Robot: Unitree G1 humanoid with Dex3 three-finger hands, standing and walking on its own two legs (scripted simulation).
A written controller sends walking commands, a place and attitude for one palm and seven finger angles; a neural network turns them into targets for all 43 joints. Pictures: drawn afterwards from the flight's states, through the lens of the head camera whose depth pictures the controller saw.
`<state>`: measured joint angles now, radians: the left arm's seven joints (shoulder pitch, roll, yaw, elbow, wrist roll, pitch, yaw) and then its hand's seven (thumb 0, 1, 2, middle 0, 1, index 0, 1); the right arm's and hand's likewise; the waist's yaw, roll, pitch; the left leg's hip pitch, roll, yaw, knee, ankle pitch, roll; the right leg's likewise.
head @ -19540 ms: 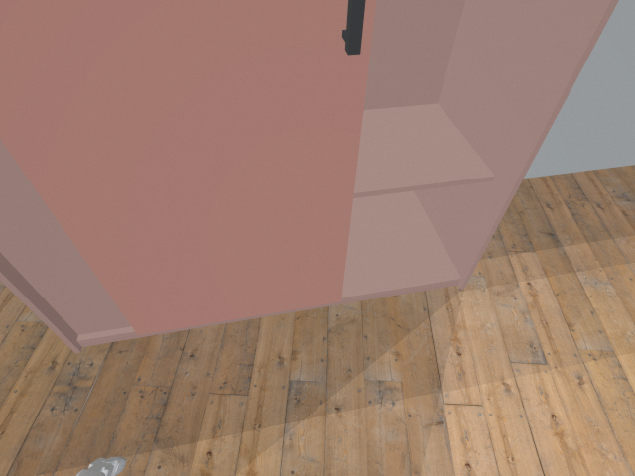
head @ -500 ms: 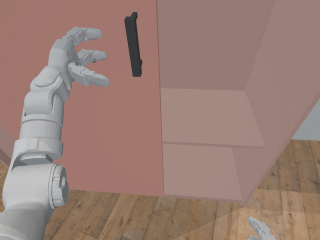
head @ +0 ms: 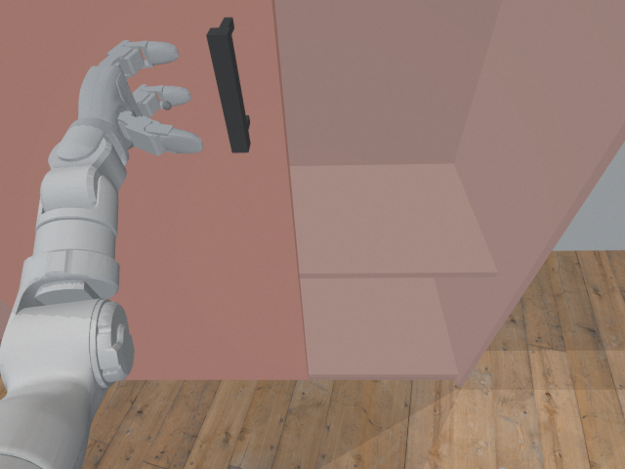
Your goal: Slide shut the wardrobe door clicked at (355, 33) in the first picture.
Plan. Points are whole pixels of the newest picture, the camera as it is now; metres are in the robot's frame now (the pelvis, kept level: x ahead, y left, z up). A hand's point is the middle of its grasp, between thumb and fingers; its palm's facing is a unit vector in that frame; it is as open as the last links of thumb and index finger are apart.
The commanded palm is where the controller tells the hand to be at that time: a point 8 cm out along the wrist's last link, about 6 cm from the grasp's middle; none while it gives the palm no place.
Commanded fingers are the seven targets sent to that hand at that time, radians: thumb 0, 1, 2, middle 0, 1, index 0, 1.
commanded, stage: move the hooked fingers beside the handle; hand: left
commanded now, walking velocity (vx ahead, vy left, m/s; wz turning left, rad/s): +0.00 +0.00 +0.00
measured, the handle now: (234, 87) +0.50 +0.09 +0.26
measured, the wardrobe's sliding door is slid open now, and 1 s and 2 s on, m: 0.48 0.48 0.48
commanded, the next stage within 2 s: feel for the door with the fingertips in 0.52 s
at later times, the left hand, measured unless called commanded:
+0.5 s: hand (181, 105) +0.45 +0.14 +0.27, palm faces +0.00 -1.00 -0.02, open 14.0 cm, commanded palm +0.43 +0.20 +0.26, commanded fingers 0.00 -0.50 0.30 -0.30 -1.20 -0.30 -1.20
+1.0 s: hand (206, 107) +0.44 +0.11 +0.27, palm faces -0.03 -1.00 +0.00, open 14.0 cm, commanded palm +0.42 +0.17 +0.26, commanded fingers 0.00 -0.50 0.30 -0.30 -1.20 -0.30 -1.20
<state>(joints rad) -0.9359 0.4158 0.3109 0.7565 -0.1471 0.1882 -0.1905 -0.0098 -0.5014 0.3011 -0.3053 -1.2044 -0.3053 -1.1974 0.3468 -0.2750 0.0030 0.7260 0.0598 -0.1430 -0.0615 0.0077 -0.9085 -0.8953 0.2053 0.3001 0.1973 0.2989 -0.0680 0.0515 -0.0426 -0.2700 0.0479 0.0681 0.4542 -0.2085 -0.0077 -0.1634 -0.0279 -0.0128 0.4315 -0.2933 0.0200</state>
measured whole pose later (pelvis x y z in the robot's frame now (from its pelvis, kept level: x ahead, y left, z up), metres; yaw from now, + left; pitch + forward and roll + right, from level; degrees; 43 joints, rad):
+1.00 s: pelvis -0.01 +0.00 +0.00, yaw +1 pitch +1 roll +0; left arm -0.94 0.29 0.24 0.67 -0.16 0.24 -0.09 -0.01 -0.50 0.30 -0.30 -1.20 -0.31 -1.20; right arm 0.28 -0.26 0.01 0.72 0.05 -0.13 -0.05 0.01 -0.91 -0.90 0.20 0.30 0.20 0.30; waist -0.05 0.05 -0.05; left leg -0.26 0.05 0.05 0.46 -0.20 -0.01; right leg -0.16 -0.03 -0.02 0.44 -0.30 0.01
